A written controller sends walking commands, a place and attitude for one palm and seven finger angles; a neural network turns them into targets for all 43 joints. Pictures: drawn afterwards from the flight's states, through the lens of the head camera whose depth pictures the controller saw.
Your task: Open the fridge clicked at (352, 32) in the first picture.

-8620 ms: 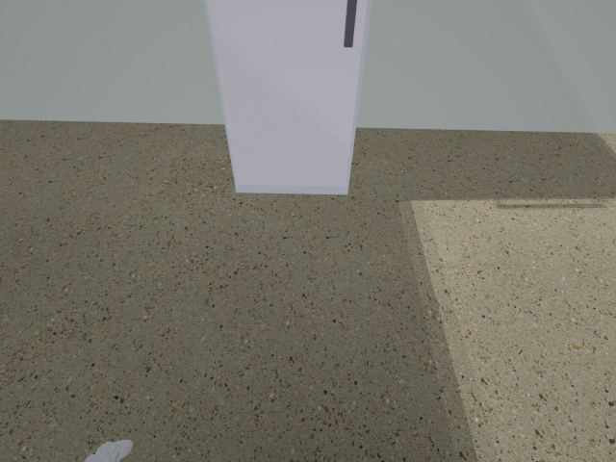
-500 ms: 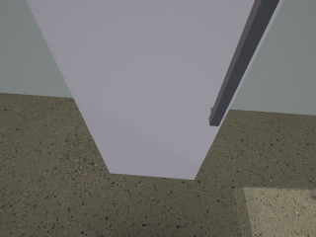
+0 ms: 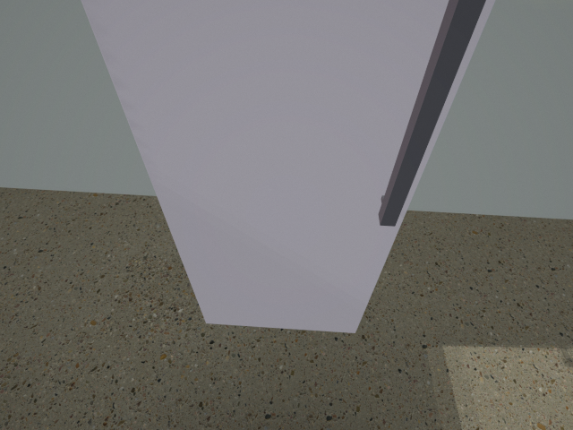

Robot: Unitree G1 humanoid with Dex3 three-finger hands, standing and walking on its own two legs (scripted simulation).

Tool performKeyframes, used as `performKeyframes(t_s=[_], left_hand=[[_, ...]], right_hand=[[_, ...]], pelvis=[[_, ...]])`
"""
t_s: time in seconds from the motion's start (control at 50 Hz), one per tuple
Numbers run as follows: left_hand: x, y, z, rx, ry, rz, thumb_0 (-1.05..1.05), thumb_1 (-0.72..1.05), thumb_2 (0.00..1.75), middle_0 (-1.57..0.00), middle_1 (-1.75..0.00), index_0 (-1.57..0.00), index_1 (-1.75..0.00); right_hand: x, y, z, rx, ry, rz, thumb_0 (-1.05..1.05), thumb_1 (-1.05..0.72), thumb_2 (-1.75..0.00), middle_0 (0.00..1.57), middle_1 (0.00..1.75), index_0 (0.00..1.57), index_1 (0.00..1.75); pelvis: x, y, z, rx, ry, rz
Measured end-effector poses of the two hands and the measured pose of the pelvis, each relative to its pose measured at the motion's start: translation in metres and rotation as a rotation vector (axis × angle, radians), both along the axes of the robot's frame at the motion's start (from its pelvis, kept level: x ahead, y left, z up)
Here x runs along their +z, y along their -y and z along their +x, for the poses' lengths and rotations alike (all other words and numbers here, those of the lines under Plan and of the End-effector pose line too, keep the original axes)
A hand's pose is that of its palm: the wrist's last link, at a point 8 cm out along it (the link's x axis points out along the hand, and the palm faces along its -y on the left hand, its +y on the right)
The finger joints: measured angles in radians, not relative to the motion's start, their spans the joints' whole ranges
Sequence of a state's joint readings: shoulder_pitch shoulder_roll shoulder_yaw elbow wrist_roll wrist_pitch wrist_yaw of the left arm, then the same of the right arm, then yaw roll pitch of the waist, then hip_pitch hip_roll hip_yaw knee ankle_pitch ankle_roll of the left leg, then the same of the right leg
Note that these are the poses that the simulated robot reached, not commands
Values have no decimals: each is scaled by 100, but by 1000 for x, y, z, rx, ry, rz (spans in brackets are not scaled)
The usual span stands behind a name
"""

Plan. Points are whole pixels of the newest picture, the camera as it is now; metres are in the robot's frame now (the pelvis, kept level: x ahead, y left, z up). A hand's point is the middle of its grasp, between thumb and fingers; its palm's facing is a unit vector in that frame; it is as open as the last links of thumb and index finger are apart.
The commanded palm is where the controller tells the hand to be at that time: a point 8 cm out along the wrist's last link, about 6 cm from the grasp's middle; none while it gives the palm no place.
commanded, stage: come to a stop and stand still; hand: right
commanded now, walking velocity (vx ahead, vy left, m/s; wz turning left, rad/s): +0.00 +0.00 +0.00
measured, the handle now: (425, 95) +0.51 -0.16 +0.22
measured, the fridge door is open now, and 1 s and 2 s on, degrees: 0 0 0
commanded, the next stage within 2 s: look again from close up in 0.66 s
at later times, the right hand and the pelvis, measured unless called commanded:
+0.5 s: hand out of the picture +0.02 -0.21 -0.17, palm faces +0.01 +0.98 -0.22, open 7.3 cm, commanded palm none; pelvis +0.00 -0.04 +0.00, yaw +1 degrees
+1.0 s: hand out of the picture +0.03 -0.20 -0.18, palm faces -0.01 +0.98 -0.19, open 7.4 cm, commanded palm none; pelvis +0.02 -0.03 +0.00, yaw +1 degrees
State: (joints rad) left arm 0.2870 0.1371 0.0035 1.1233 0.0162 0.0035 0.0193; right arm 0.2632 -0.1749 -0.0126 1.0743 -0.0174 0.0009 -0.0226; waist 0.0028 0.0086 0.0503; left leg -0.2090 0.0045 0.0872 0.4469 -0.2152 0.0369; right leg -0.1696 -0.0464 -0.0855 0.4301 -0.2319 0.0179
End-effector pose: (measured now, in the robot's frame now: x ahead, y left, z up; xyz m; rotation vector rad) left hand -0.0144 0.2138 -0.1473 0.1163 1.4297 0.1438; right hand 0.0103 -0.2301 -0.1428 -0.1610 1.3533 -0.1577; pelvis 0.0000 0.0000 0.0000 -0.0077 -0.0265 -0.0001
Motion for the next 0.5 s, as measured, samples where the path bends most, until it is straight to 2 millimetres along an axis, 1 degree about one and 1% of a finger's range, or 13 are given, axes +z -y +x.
performKeyframes(t_s=[0.08,0.14,0.18,0.24,0.28,0.34,0.42,0.5], left_hand=[[1,2,-9,1,-26,-2,0,91,90,-20,-30,-20,-30],[1,4,-12,2,-36,0,0,91,90,-20,-30,-20,-30],[-1,4,-10,4,-30,0,0,91,90,-20,-30,-20,-30],[-5,8,-2,13,14,5,0,91,90,-20,-30,-20,-30],[-6,13,4,15,52,3,0,91,90,-20,-30,-19,-30],[-7,23,12,4,92,-3,0,92,90,-20,-30,-19,-30],[-8,30,15,-6,100,-5,1,93,90,-20,-30,-20,-30],[-6,33,16,-7,101,-6,2,94,90,-20,-30,-20,-30]], right_hand=[[-1,-2,-19,-16,-46,10,1,-91,-90,20,30,20,30],[-2,-4,-28,-24,-69,18,1,-91,-90,20,30,20,30],[-4,-4,-32,-17,-72,12,1,-91,-90,20,30,20,30],[-6,-1,-34,0,-71,18,1,-91,-90,20,30,20,30],[-7,4,-31,4,-63,17,1,-91,-90,20,30,20,30],[-6,13,-19,5,-28,10,1,-91,-90,20,30,20,30],[-1,23,-2,10,27,-3,1,-91,-90,20,30,20,30],[2,32,9,21,48,-17,1,-91,-90,20,30,20,30]], pelvis=[[0,1,0,-1,-1,1],[1,2,0,-1,-2,2],[-2,5,-1,2,-8,15],[-5,13,-2,3,-6,26],[-6,18,-1,1,-2,22],[-6,25,1,1,3,17],[-5,33,2,4,7,9],[-4,36,3,10,5,2]])
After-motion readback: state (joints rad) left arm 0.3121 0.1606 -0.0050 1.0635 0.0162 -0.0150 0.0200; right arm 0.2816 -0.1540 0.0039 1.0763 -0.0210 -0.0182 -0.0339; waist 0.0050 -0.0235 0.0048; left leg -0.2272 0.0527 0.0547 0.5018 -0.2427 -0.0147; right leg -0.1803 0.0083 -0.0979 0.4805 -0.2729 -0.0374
